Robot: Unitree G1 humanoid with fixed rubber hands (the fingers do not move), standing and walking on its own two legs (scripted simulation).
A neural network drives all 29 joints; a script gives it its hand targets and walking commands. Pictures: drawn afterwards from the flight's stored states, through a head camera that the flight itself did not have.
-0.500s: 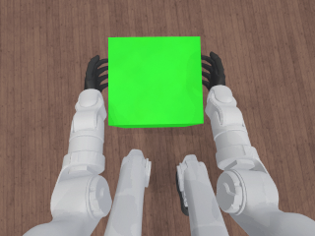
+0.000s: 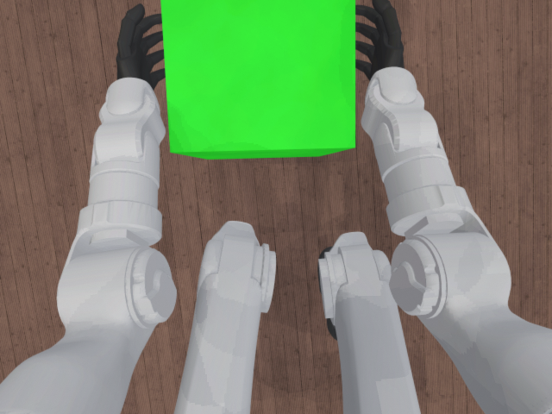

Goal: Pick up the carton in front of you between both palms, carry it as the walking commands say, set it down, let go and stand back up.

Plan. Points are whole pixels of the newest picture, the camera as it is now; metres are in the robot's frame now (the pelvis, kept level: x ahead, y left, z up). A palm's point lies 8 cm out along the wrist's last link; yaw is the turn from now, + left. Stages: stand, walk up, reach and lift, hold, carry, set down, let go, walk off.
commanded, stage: set down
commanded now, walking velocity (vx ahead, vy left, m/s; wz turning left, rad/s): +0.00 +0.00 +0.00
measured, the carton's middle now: (261, 86) +0.51 +0.08 -0.23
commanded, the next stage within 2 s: none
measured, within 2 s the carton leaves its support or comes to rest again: rests again in 1.28 s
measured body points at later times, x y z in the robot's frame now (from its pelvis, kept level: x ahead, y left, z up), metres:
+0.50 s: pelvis +0.01 +0.00 -0.04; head +0.35 +0.03 +0.25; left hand +0.50 +0.23 -0.20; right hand +0.54 -0.07 -0.20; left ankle +0.12 +0.13 -0.39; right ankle +0.10 -0.12 -0.39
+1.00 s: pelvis +0.00 +0.00 -0.05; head +0.34 +0.03 +0.23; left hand +0.50 +0.23 -0.22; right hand +0.54 -0.08 -0.22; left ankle +0.12 +0.13 -0.39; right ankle +0.10 -0.12 -0.39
